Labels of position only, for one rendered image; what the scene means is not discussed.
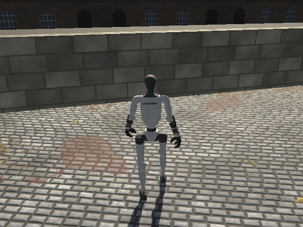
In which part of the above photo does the left robot upper arm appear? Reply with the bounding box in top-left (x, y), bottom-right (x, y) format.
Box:
top-left (128, 96), bottom-right (141, 121)

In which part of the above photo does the robot left forearm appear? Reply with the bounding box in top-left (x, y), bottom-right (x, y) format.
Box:
top-left (125, 115), bottom-right (133, 130)

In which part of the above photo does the robot head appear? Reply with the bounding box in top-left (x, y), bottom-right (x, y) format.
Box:
top-left (143, 75), bottom-right (159, 97)

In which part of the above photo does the left robot hand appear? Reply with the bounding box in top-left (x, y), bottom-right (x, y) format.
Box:
top-left (125, 128), bottom-right (136, 137)

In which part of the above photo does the right robot upper arm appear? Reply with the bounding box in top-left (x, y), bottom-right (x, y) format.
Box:
top-left (160, 95), bottom-right (173, 122)

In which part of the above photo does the right robot hand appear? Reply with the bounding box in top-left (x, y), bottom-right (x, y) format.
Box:
top-left (170, 136), bottom-right (181, 148)

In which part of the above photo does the right robot foot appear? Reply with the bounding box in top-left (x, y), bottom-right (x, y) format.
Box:
top-left (160, 175), bottom-right (167, 183)

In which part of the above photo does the robot right forearm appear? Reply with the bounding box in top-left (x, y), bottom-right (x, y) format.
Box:
top-left (169, 115), bottom-right (180, 137)

